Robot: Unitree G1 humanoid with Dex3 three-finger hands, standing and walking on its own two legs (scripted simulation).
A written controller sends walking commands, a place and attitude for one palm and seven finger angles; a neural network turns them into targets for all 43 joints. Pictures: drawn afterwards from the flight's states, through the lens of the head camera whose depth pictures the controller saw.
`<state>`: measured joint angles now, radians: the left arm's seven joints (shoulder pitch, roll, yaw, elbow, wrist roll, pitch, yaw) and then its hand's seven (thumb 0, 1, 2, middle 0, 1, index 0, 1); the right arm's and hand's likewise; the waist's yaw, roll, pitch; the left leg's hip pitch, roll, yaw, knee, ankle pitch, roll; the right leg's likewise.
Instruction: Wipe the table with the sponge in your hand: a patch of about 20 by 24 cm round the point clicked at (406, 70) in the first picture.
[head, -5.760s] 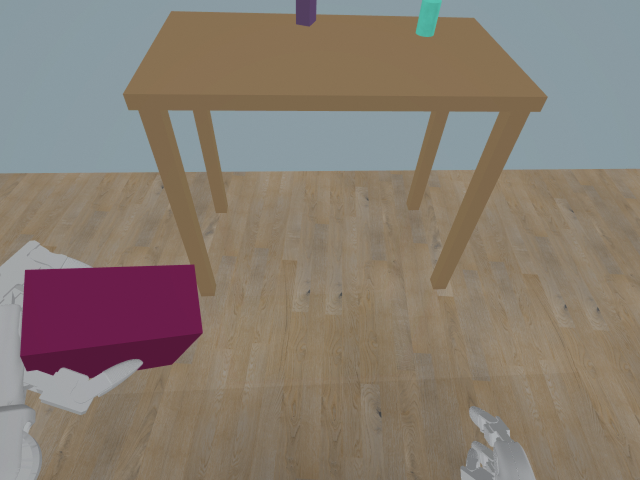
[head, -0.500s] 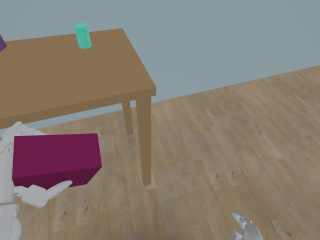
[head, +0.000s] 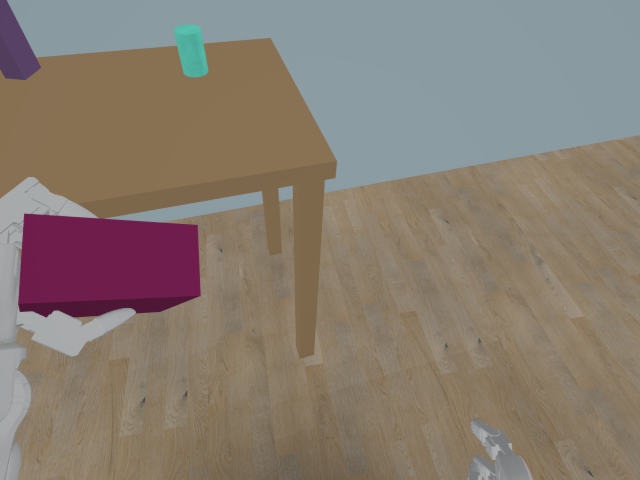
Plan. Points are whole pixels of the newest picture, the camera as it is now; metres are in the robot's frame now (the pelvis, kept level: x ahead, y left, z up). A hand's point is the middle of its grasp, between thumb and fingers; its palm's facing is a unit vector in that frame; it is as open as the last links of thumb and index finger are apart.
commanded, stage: look again from close up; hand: left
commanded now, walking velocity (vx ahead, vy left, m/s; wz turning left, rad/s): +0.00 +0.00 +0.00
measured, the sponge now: (132, 273) +0.26 +0.22 +0.16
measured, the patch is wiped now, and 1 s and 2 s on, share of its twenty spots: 0.00 0.00 0.00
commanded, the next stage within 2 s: shuffle to correct the standing spot in 0.24 s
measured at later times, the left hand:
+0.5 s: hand (91, 219) +0.30 +0.27 +0.19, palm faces +0.40 -0.83 -0.39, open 10.7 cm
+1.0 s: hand (93, 164) +0.39 +0.31 +0.19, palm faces +0.36 -0.80 -0.47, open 10.7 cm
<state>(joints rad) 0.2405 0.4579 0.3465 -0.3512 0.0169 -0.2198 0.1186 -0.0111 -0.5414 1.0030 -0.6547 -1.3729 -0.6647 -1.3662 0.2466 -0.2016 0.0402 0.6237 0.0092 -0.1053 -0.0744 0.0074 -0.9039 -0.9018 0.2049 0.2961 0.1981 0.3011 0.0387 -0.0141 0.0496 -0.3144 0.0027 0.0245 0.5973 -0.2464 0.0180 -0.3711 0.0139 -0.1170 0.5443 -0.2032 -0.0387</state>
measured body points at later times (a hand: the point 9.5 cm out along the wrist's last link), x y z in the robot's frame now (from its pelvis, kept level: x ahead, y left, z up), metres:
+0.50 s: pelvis +0.07 +0.03 +0.00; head +0.09 +0.04 +0.45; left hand +0.28 +0.31 +0.21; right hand +0.24 -0.21 -0.07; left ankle +0.04 +0.11 -0.73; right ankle +0.10 -0.08 -0.73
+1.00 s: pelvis +0.16 +0.07 -0.02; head +0.18 +0.07 +0.43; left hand +0.36 +0.35 +0.21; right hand +0.33 -0.15 -0.11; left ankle +0.11 +0.16 -0.64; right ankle +0.25 +0.01 -0.73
